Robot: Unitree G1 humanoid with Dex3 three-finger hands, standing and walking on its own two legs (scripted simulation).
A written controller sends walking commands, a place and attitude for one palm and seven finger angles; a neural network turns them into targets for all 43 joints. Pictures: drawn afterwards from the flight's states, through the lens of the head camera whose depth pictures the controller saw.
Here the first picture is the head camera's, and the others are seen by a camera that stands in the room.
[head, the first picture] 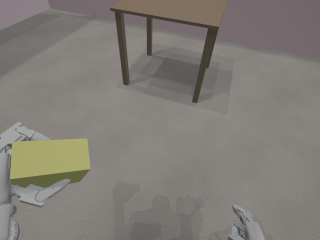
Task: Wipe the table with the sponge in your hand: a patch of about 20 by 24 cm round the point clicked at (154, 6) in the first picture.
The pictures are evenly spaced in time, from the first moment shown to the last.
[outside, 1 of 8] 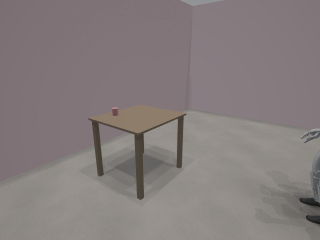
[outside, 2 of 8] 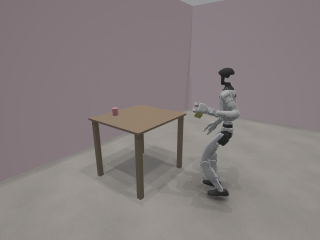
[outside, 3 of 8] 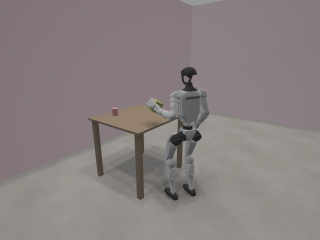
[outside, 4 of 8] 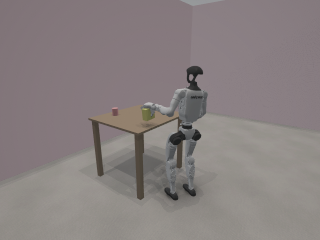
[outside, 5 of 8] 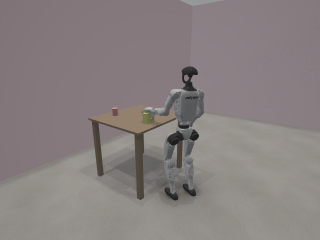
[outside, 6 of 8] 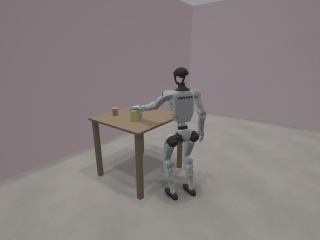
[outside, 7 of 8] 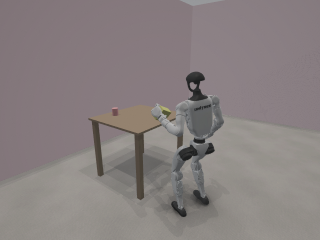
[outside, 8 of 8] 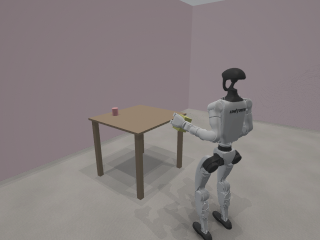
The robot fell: no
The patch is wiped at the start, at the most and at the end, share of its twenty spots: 0.00 1.00 1.00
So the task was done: yes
